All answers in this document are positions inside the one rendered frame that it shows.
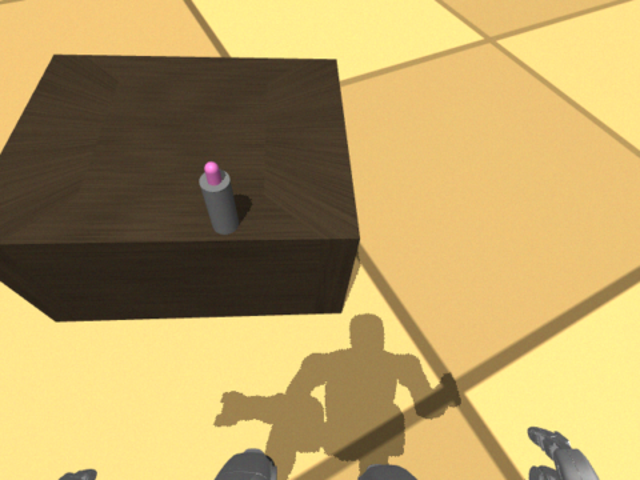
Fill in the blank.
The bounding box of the right robot hand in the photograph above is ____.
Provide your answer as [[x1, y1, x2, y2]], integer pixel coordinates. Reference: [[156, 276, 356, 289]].
[[527, 427, 599, 480]]

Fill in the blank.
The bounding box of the bottle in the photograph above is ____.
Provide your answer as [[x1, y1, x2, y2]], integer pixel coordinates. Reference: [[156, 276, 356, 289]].
[[199, 161, 239, 235]]

